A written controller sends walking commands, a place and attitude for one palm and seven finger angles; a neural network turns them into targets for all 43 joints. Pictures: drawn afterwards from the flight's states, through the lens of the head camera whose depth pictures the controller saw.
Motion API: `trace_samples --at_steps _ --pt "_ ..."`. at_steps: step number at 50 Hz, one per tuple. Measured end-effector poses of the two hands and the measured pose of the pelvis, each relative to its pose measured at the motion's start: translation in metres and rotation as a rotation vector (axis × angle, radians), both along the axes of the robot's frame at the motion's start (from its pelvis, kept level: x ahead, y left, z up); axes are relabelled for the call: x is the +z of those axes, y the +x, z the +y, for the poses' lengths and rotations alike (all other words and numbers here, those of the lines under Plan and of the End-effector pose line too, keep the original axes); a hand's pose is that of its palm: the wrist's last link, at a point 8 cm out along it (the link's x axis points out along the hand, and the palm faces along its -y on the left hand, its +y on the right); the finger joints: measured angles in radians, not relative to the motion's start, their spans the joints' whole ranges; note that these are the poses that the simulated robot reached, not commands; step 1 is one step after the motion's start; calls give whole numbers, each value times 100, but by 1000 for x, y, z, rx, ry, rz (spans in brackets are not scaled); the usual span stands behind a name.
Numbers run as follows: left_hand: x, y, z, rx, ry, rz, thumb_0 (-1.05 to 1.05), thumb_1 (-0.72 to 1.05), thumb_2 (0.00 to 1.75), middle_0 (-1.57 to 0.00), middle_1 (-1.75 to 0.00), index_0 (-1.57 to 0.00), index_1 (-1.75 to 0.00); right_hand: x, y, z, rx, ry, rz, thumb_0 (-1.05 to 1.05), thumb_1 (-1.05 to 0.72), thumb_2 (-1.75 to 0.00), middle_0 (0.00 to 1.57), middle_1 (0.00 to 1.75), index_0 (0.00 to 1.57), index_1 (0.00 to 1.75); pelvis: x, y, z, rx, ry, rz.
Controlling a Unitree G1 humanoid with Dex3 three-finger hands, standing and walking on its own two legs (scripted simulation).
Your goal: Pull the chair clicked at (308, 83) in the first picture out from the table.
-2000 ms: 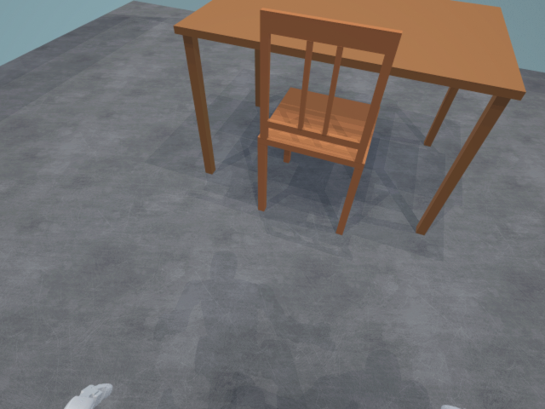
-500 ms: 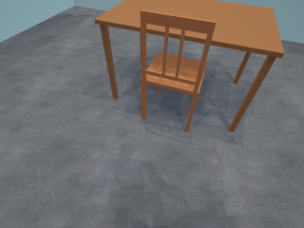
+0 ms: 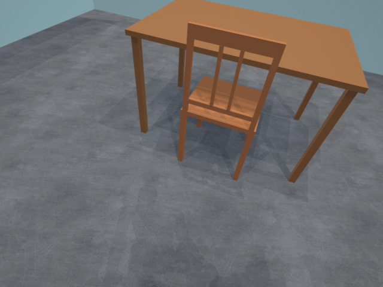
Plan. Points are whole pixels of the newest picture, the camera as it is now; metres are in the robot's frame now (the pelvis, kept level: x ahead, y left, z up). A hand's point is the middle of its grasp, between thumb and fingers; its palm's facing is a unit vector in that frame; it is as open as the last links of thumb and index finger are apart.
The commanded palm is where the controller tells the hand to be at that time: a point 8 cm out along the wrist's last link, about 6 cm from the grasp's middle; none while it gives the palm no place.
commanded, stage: walk to a spot facing it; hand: left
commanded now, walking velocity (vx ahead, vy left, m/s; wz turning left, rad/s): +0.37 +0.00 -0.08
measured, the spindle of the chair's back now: (216, 77) +1.02 -0.07 -0.08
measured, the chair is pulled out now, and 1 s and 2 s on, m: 0.00 0.00 0.00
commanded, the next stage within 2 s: turn to face it in 0.26 s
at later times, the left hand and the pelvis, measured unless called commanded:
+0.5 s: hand (145, 235) +0.29 +0.13 -0.17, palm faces +0.00 -0.98 -0.19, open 7.3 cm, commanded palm none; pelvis +0.19 -0.04 -0.01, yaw -2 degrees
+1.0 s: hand (132, 221) +0.33 +0.18 -0.17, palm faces -0.12 -0.98 -0.17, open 7.4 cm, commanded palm none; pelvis +0.27 +0.00 +0.01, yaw -13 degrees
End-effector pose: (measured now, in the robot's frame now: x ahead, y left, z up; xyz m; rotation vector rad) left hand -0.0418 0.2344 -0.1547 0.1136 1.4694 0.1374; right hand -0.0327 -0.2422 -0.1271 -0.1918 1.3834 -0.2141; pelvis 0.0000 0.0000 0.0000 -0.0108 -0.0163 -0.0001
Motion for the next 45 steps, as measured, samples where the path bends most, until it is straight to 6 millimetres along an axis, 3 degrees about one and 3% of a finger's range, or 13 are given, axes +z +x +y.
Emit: trace_samples --at_steps 5,11,16,20,23,27,30,33,36,39,45 --pt "8 50 -2 -16 -22 -26 1 90 89 -20 -30 -20 -30 10 -29 34 -72 51 139 1 -91 -90 20 30 20 30 9 30 3 4 1 8" --pt "12 148 -9 -56 -12 -132 1 92 89 -20 -30 -20 -30 16 -37 57 -149 105 286 1 -91 -90 20 30 20 30 8 73 -3 -13 5 10" --pt "9 249 -27 -125 2 -236 1 92 89 -19 -30 -20 -30 4 -12 55 -203 136 343 1 -91 -90 20 30 21 30 -5 121 -16 -33 10 9" --pt "3 313 -43 -126 27 -356 0 91 89 -19 -30 -20 -30 -18 36 33 -193 147 348 1 -90 -90 20 30 21 30 -22 163 -33 -23 11 1" --pt "8 328 -49 -93 31 -369 0 91 89 -19 -30 -20 -30 -25 100 8 -158 114 238 1 -91 -90 20 30 20 30 -17 182 -39 -21 3 -19" --pt "15 326 -50 -70 51 -310 -1 93 89 -20 -30 -20 -30 -22 203 -18 -96 64 14 1 -91 -90 19 30 20 30 -5 201 -41 -38 1 -13" --pt "18 324 -42 -87 62 -252 -1 94 89 -20 -30 -20 -30 -13 268 -26 -69 43 -134 1 -91 -90 19 30 20 30 -1 214 -38 -61 -1 1" --pt "16 324 -35 -93 53 -206 -1 93 89 -20 -30 -20 -30 -4 315 -25 -50 31 -233 1 -92 -90 19 30 20 30 1 226 -32 -89 -6 10" --pt "11 326 -28 -84 34 -179 0 92 89 -20 -30 -20 -30 3 344 -16 -34 21 -281 0 -92 -90 19 30 20 30 0 238 -24 -113 -13 13" --pt "2 332 -18 -72 11 -160 0 92 89 -20 -30 -20 -30 5 357 -5 -33 5 -295 0 -92 -90 19 30 20 30 -4 252 -13 -130 -24 13" --pt "6 354 -8 -111 -9 -126 0 91 89 -20 -30 -20 -30 13 344 9 -89 -15 -233 0 -93 -90 20 30 20 30 6 267 -2 -179 -13 12"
